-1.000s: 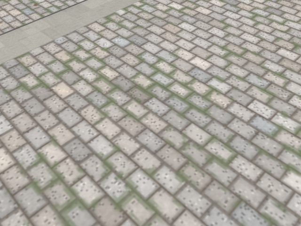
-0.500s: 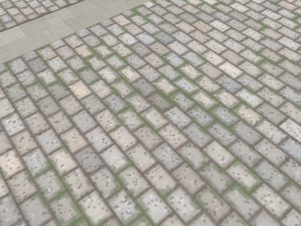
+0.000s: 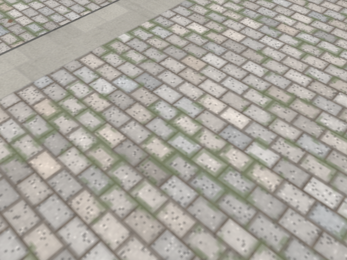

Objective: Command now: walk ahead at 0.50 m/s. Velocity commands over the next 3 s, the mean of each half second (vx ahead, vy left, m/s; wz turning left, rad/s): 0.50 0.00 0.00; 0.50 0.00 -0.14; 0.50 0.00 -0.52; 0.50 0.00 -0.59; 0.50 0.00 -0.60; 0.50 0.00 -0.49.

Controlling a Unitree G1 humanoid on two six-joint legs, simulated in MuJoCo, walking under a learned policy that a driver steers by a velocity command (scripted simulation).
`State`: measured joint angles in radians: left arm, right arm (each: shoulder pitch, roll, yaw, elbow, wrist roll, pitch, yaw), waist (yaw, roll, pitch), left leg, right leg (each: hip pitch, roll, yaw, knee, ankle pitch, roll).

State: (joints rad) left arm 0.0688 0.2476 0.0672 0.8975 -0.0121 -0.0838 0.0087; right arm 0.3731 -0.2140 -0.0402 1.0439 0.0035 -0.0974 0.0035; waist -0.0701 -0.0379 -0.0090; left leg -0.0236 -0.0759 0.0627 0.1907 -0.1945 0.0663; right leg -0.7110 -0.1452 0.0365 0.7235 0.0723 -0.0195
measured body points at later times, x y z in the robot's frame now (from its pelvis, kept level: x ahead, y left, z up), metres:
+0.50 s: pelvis +0.29 -0.07 +0.00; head +0.30 -0.08 +0.45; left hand +0.29 +0.19 -0.14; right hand +0.43 -0.34 -0.12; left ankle +0.42 +0.11 -0.67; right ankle +0.26 -0.15 -0.75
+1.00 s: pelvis +0.57 +0.00 +0.00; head +0.58 +0.01 +0.45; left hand +0.68 +0.27 -0.14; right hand +0.59 -0.26 -0.13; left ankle +0.58 +0.08 -0.75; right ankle +0.61 -0.18 -0.66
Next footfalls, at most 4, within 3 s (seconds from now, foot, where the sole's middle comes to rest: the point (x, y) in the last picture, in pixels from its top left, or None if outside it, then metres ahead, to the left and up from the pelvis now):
0.18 right None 0.30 -0.15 -0.78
0.76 left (146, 235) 0.62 0.09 -0.78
1.34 right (205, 175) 0.89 -0.18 -0.78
1.80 left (184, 121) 1.23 -0.12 -0.78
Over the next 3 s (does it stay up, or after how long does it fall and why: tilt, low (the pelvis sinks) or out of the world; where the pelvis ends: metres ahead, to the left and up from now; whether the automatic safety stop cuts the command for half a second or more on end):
stays up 1.43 -0.63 -0.01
